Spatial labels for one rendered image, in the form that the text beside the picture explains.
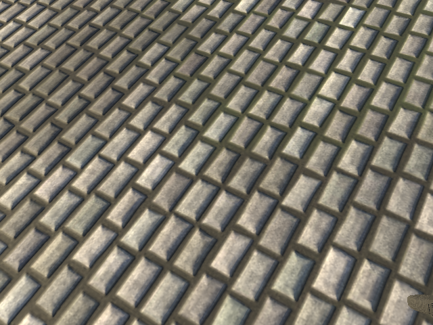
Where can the robot right hand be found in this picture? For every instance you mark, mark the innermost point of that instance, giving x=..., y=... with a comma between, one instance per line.
x=421, y=303

